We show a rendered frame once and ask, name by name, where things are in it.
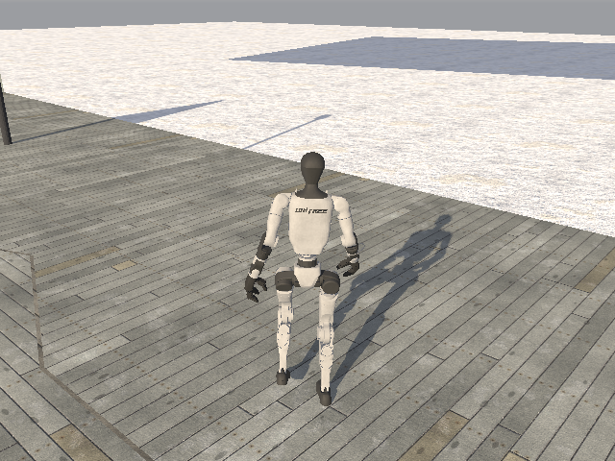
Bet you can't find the humanoid robot torso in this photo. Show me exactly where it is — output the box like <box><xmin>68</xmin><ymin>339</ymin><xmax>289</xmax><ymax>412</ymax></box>
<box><xmin>288</xmin><ymin>188</ymin><xmax>333</xmax><ymax>288</ymax></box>

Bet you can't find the right robot upper arm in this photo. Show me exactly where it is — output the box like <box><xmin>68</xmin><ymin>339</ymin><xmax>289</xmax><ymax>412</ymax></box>
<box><xmin>331</xmin><ymin>194</ymin><xmax>356</xmax><ymax>248</ymax></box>

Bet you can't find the right robot hand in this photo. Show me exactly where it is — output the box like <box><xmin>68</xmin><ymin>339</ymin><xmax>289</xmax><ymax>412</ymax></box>
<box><xmin>336</xmin><ymin>257</ymin><xmax>359</xmax><ymax>277</ymax></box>

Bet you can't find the left robot hand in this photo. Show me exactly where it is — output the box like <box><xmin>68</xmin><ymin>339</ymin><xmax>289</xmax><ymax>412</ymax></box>
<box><xmin>244</xmin><ymin>274</ymin><xmax>267</xmax><ymax>303</ymax></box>

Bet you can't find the right robot shin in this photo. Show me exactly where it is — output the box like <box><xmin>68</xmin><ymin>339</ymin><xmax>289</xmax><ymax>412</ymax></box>
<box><xmin>319</xmin><ymin>327</ymin><xmax>334</xmax><ymax>392</ymax></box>

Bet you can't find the robot right forearm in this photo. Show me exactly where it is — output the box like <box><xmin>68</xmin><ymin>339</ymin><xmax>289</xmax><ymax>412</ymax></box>
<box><xmin>345</xmin><ymin>233</ymin><xmax>359</xmax><ymax>263</ymax></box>

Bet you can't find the left robot upper arm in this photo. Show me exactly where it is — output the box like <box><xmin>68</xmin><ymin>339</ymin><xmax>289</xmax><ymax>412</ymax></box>
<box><xmin>263</xmin><ymin>193</ymin><xmax>291</xmax><ymax>248</ymax></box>

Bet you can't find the robot left forearm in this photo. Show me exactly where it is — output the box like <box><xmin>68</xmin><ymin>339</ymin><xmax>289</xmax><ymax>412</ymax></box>
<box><xmin>248</xmin><ymin>232</ymin><xmax>272</xmax><ymax>279</ymax></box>

